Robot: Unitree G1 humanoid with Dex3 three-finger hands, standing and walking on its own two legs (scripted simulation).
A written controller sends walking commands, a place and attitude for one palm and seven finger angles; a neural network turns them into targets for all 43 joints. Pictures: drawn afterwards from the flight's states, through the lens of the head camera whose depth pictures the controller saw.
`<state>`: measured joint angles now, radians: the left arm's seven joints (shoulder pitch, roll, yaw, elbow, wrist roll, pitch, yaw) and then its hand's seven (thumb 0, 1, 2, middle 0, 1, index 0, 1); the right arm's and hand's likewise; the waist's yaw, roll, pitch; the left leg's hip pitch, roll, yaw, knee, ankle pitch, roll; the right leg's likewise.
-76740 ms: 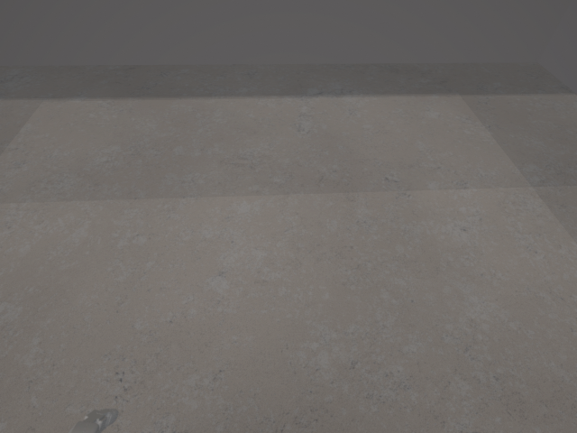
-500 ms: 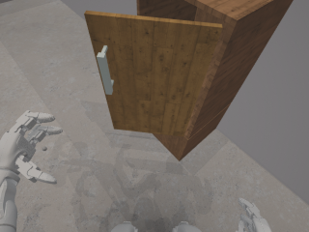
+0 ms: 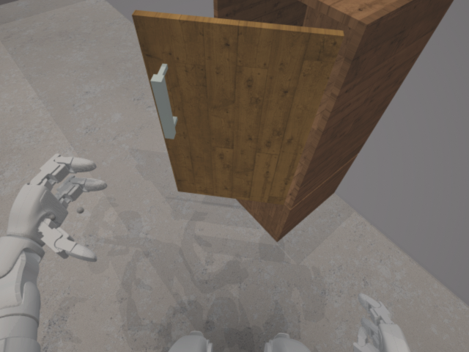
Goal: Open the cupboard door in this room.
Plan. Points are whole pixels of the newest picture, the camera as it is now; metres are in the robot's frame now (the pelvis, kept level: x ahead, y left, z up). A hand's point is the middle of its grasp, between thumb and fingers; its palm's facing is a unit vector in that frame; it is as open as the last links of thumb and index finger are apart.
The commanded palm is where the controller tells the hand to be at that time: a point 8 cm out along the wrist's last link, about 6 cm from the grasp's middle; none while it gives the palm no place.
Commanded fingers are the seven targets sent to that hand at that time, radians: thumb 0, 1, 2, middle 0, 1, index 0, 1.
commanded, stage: move the hooked fingers beside the handle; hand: left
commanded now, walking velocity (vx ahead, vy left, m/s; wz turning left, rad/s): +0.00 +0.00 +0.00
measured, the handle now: (167, 103) +0.59 +0.18 +0.04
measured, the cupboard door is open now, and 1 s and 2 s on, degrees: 42 42 42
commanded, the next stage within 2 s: none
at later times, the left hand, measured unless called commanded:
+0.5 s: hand (100, 169) +0.39 +0.26 +0.06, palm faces -0.08 -1.00 -0.02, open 14.0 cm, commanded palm +0.38 +0.31 +0.06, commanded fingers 0.00 -0.50 0.30 -0.30 -1.20 -0.30 -1.20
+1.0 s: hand (122, 134) +0.48 +0.24 +0.06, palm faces -0.10 -0.99 -0.01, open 14.0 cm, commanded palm +0.47 +0.29 +0.05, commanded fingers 0.00 -0.50 0.30 -0.30 -1.20 -0.30 -1.20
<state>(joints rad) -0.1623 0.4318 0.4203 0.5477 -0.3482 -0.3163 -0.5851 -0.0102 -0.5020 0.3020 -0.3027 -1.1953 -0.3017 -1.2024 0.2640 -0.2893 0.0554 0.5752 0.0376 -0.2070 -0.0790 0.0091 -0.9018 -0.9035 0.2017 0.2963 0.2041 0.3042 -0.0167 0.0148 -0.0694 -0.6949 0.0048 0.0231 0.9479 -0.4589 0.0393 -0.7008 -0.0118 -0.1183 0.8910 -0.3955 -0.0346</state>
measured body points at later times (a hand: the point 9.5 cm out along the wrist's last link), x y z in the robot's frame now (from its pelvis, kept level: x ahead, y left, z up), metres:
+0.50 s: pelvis +0.00 +0.00 +0.00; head +0.10 +0.01 +0.44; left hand +0.39 +0.31 +0.07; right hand +0.08 -0.27 -0.10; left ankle +0.00 +0.09 -0.69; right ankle +0.03 -0.10 -0.69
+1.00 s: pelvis +0.00 +0.01 -0.02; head +0.13 +0.03 +0.41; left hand +0.48 +0.30 +0.06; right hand +0.02 -0.26 -0.12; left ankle +0.00 +0.09 -0.69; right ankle +0.03 -0.10 -0.69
